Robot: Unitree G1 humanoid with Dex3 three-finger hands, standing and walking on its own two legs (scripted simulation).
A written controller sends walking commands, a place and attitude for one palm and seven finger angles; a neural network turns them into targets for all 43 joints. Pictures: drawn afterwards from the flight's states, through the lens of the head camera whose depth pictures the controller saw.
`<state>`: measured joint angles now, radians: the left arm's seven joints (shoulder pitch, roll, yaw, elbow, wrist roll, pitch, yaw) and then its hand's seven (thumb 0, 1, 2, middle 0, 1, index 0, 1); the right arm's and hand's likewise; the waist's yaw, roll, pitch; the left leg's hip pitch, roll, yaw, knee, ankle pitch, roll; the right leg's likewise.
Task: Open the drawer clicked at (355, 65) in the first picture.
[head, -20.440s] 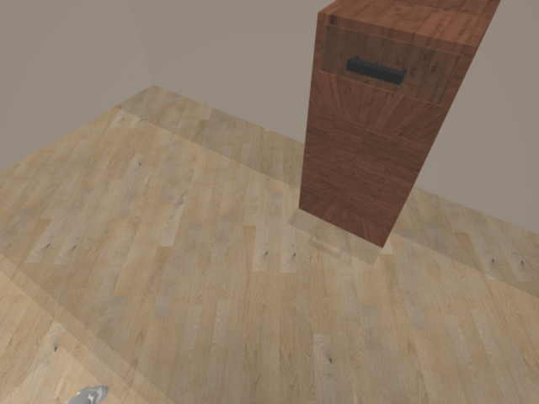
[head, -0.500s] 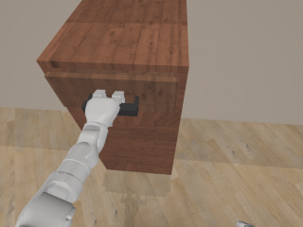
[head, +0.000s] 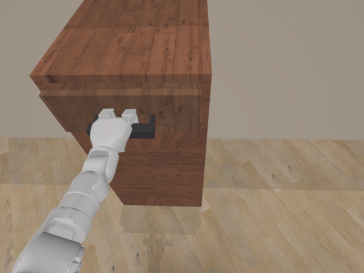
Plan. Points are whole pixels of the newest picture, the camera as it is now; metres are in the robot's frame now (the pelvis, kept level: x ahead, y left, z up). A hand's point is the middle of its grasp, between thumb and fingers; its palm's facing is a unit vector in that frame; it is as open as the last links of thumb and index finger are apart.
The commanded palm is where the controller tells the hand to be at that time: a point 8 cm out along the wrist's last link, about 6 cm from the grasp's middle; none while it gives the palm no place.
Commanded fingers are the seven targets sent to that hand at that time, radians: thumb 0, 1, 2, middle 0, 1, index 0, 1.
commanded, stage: pull the drawer open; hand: left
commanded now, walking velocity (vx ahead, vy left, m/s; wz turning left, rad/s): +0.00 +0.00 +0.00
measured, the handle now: (123, 124) +0.46 +0.15 +0.05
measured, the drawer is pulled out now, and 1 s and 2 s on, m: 0.04 0.14 0.27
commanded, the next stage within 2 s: none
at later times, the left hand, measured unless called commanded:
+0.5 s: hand (116, 154) +0.39 +0.16 +0.03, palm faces -0.04 -0.06 -1.00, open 6.0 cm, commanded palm +0.35 +0.17 +0.09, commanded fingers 0.00 0.90 0.90 -0.40 -1.35 -0.40 -1.35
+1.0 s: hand (110, 180) +0.32 +0.16 +0.03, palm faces +0.02 -0.13 -0.99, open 5.9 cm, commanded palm +0.26 +0.18 +0.09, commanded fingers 0.00 0.90 0.90 -0.40 -1.35 -0.40 -1.35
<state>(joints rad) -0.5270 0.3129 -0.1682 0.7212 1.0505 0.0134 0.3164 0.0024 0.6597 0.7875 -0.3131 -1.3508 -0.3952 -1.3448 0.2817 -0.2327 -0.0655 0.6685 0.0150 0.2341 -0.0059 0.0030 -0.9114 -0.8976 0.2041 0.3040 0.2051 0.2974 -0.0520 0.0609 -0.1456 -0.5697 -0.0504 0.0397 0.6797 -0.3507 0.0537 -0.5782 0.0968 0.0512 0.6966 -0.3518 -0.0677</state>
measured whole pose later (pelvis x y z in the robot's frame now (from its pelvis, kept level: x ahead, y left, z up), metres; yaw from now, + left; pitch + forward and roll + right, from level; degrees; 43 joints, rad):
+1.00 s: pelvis +0.02 +0.00 +0.01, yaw -2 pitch +10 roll +1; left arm 0.04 0.31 -0.20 0.12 1.04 0.07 0.31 0.03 0.66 0.75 -0.27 -1.35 -0.41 -1.35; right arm 0.15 -0.25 -0.05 0.61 0.02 0.17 0.02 0.01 -0.91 -0.90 0.20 0.30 0.20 0.30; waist 0.00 0.06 -0.13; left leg -0.44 -0.05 0.07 0.62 -0.36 0.05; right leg -0.46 0.10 0.09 0.66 -0.36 -0.07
